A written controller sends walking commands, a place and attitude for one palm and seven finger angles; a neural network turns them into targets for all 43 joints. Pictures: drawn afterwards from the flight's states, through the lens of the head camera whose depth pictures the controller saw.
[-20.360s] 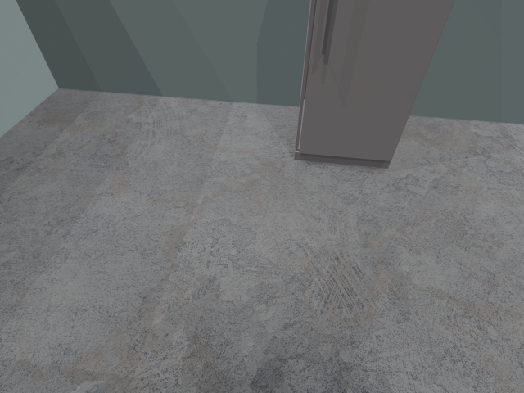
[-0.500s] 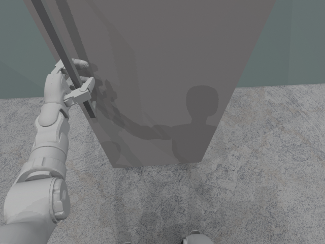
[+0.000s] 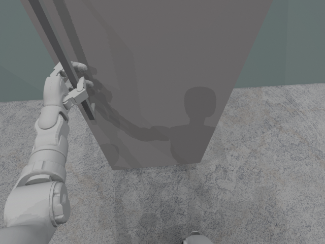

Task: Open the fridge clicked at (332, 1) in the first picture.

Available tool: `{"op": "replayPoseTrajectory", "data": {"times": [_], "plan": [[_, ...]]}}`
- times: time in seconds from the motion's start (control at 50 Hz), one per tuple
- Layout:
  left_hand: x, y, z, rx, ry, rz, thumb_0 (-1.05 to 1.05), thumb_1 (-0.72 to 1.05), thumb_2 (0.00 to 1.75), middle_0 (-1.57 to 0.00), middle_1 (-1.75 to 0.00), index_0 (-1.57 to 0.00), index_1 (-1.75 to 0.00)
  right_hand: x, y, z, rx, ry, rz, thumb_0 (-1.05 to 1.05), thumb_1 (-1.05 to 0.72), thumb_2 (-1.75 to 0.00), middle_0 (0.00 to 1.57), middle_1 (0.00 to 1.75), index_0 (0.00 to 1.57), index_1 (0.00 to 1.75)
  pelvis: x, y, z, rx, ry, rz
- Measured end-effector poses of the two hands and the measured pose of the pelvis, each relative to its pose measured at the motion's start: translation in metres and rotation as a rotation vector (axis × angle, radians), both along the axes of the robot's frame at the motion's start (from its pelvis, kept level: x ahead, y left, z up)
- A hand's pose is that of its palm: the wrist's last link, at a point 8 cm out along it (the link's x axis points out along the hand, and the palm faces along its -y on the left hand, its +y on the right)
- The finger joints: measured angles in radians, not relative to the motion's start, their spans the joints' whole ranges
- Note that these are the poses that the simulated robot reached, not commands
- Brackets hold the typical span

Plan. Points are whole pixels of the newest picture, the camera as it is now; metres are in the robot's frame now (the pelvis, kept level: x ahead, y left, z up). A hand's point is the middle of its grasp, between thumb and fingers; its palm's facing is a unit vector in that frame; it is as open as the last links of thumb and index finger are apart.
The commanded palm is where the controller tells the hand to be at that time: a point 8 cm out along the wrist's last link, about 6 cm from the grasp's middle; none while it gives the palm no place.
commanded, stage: grip the handle and tug to test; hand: left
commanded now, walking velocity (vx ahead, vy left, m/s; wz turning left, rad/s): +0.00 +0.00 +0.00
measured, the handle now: (64, 51) +0.51 +0.21 +0.18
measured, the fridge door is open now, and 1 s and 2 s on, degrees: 0 13 53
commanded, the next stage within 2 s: pull the door a little, standing still in 0.30 s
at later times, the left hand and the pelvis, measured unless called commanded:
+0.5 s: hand (83, 96) +0.44 +0.18 +0.11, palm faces +0.05 -1.00 +0.00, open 5.4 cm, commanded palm +0.41 +0.23 +0.11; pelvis +0.03 +0.01 +0.01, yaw -1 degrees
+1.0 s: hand (86, 127) +0.36 +0.16 +0.10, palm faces +0.05 -0.99 -0.16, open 5.7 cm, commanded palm +0.32 +0.21 +0.11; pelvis +0.02 +0.01 +0.02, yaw +0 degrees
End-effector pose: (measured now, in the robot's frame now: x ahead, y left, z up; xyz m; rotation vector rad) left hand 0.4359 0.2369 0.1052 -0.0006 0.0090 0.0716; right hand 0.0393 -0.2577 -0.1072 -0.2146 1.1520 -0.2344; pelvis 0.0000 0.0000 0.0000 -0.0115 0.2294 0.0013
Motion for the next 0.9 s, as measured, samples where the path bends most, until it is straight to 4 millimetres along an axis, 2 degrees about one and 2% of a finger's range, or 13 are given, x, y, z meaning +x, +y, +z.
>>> {"op": "replayPoseTrajectory", "data": {"times": [0.22,0.46,0.64,0.74,0.86,0.9], "plan": [[-0.001,0.0,0.0,-0.003,-0.004,-0.008,0.01,0.81,0.82,-0.36,-1.4,-0.37,-1.4,0.011,0.002,0.004,0.004,-0.021,-0.015,0.01,-0.9,-0.9,0.2,0.29,0.2,0.3,0.009,0.003,0.003,-0.001,-0.003,-0.012],[-0.014,-0.001,0.0,-0.003,-0.013,-0.018,0.02,0.81,0.81,-0.34,-1.39,-0.34,-1.39,0.051,0.008,0.012,0.019,-0.096,-0.001,0.01,-0.9,-0.9,0.2,0.29,0.2,0.29,0.028,0.006,0.008,-0.007,-0.018,-0.017],[-0.02,-0.001,0.001,-0.002,-0.004,-0.017,0.02,0.79,0.82,-0.35,-1.37,-0.36,-1.38,0.071,0.014,0.014,0.026,-0.133,0.038,0.01,-0.9,-0.9,0.2,0.29,0.2,0.3,0.027,0.006,0.009,-0.007,-0.028,-0.006],[-0.036,-0.005,0.0,-0.003,-0.008,-0.021,0.02,0.79,0.8,-0.33,-1.37,-0.34,-1.36,0.074,0.017,0.016,0.047,-0.162,0.035,0.01,-0.9,-0.9,0.2,0.29,0.2,0.29,0.028,0.006,0.011,-0.003,-0.04,-0.015],[-0.071,-0.013,-0.001,-0.006,-0.022,-0.039,0.02,0.79,0.79,-0.31,-1.36,-0.31,-1.34,0.083,0.019,0.021,0.066,-0.213,0.038,0.01,-0.9,-0.9,0.2,0.29,0.2,0.29,0.029,0.005,0.013,-0.001,-0.07,-0.02],[-0.081,-0.017,0.003,0.079,-0.02,-0.043,0.02,0.77,0.79,-0.32,-1.36,-0.31,-1.34,0.087,0.019,0.023,0.051,-0.226,0.032,0.01,-0.9,-0.9,0.2,0.29,0.2,0.3,0.026,0.005,0.015,-0.002,-0.107,-0.014]]}}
